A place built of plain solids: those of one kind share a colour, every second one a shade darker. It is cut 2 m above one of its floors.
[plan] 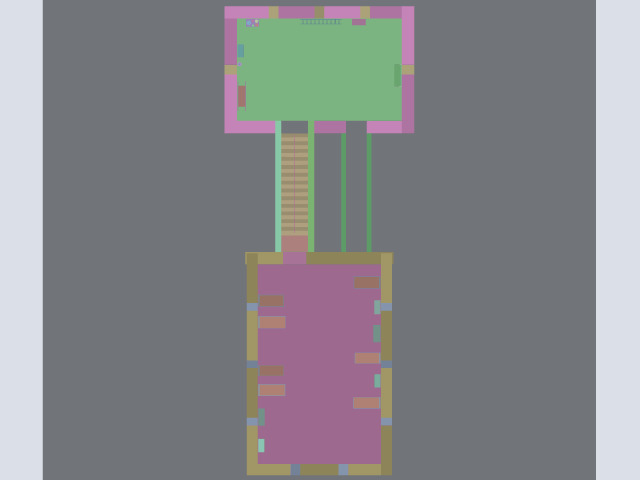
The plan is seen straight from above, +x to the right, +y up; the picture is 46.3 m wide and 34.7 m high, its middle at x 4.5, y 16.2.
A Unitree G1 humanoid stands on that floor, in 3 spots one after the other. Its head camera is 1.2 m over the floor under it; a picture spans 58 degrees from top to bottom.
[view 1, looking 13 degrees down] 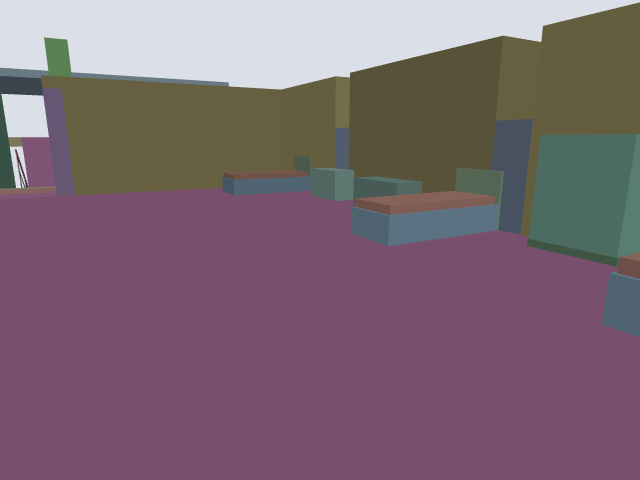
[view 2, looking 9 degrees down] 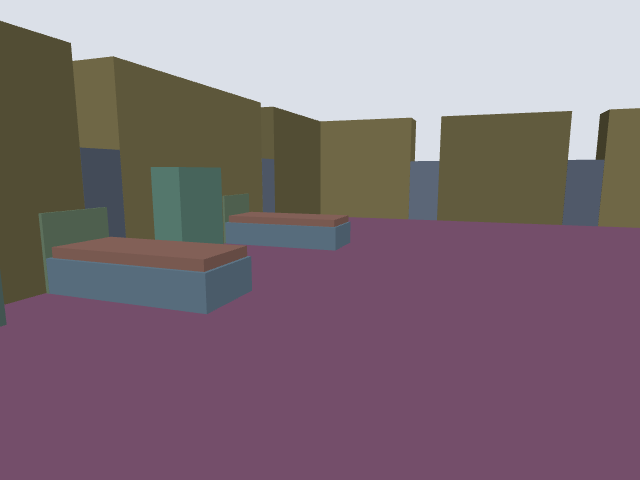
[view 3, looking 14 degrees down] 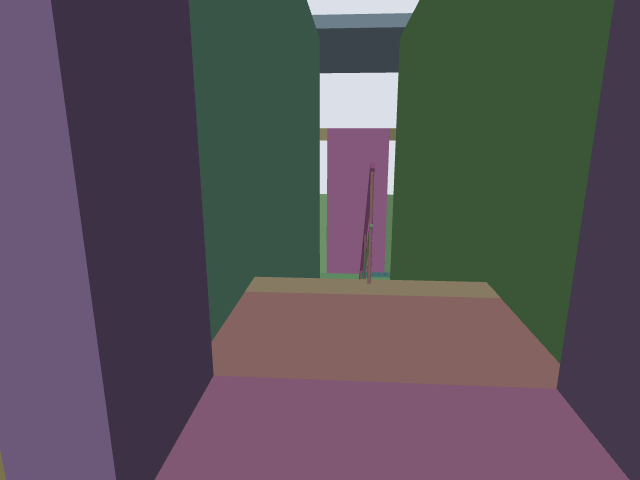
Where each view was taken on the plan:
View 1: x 3.97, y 3.40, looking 61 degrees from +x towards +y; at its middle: floor_dorter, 5.33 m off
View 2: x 4.90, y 11.04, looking -70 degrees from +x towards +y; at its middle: bed_frame_dorter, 6.68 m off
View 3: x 2.51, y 13.42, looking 94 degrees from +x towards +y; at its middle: wall_transept_under_light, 19.42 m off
